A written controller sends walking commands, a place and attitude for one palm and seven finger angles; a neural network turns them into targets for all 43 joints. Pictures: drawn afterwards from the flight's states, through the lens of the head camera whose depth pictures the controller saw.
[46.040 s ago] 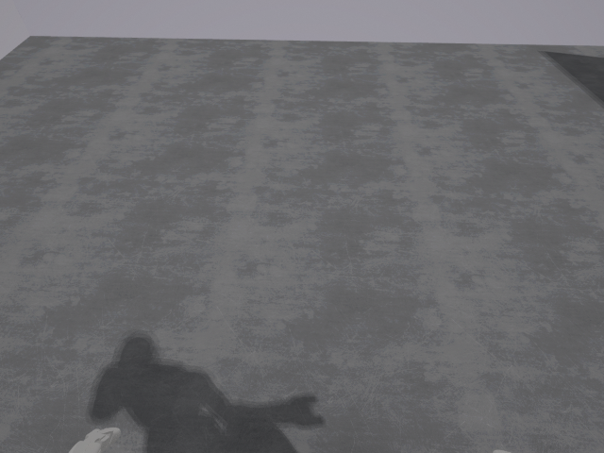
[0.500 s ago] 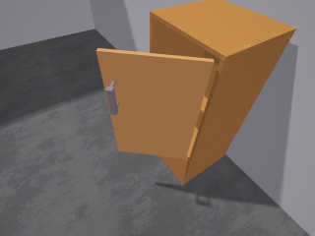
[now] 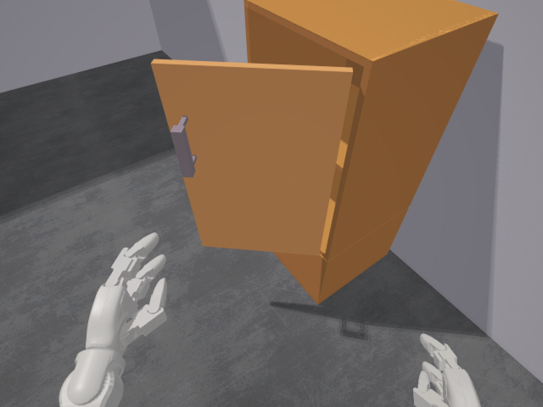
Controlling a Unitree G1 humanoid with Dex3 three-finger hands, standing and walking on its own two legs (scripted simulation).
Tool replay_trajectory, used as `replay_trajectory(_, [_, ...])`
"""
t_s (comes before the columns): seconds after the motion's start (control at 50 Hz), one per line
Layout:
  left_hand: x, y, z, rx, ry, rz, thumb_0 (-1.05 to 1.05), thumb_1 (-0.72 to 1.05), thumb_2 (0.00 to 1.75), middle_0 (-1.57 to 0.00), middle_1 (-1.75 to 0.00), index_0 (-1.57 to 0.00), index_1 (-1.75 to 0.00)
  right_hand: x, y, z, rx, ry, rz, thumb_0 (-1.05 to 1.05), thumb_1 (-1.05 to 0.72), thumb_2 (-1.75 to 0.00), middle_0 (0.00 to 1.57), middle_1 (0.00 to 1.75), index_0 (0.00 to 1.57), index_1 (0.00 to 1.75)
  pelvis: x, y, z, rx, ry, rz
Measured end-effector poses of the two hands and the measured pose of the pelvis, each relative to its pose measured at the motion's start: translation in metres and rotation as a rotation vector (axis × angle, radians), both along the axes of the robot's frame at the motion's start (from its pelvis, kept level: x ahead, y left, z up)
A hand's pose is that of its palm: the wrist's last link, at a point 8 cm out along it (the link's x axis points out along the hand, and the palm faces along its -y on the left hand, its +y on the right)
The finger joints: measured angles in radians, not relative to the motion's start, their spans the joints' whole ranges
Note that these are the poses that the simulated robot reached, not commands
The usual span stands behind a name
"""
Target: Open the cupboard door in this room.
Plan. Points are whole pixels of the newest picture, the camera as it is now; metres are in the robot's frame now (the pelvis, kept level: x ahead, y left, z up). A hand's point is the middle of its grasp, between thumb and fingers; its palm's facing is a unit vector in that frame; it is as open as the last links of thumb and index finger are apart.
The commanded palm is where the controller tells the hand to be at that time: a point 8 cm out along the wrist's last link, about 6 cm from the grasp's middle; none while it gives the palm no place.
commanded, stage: raise the hand with hooked fingers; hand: left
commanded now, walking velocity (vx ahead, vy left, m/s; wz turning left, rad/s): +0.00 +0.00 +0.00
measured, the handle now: (186, 146) +0.62 +0.20 +0.03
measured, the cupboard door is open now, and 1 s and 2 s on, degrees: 49 49 49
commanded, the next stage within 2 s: move the hooked fingers beside the handle in 1.80 s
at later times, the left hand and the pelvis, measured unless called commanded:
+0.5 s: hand (137, 336) +0.23 +0.20 +0.00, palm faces -0.16 -0.99 +0.00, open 10.9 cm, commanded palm +0.20 +0.27 +0.01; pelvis -0.03 +0.01 -0.04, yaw -1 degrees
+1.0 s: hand (70, 308) +0.25 +0.29 +0.04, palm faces -0.03 -1.00 -0.07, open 13.6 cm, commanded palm +0.23 +0.34 +0.04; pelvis -0.02 +0.04 -0.02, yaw +0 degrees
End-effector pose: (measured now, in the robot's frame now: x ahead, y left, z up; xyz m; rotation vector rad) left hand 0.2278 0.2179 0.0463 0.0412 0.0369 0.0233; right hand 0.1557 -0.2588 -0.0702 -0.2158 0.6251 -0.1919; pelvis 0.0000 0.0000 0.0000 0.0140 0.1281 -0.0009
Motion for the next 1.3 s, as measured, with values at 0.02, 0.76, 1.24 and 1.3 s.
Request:
replay_trajectory(0.02, [-0.002, -0.006, -0.007, -0.022, -0.029, -0.055, 0.02, 0.75, 0.82, -0.20, -0.41, -0.20, -0.42, 0.006, -0.004, 0.004, -0.011, -0.030, 0.012, 0.01, -0.90, -0.90, 0.20, 0.30, 0.21, 0.30, -0.003, -0.002, -0.006, 0.001, 0.013, -0.004])
replay_trajectory(0.76, [-0.012, 0.092, -0.037, 0.008, 0.033, -0.106, 0.00, -0.14, 0.46, -0.27, -0.96, -0.27, -0.97, -0.046, 0.028, -0.034, -0.068, 0.139, -0.006, 0.01, -0.90, -0.90, 0.21, 0.30, 0.21, 0.30, -0.020, 0.032, -0.036, -0.073, 0.089, -0.005])
replay_trajectory(1.24, [0.014, 0.143, 0.010, 0.025, -0.031, -0.061, -0.01, -0.49, 0.30, -0.30, -1.19, -0.30, -1.19, -0.019, 0.062, -0.006, -0.049, 0.069, 0.091, 0.01, -0.90, -0.90, 0.21, 0.30, 0.21, 0.31, -0.017, 0.040, -0.017, -0.078, 0.033, 0.004])
replay_trajectory(1.3, [0.020, 0.149, 0.016, 0.025, -0.047, -0.048, -0.01, -0.50, 0.30, -0.30, -1.20, -0.30, -1.20, -0.026, 0.054, -0.009, -0.055, 0.099, 0.078, 0.01, -0.90, -0.90, 0.21, 0.30, 0.21, 0.31, -0.017, 0.037, -0.016, -0.077, 0.032, 0.007])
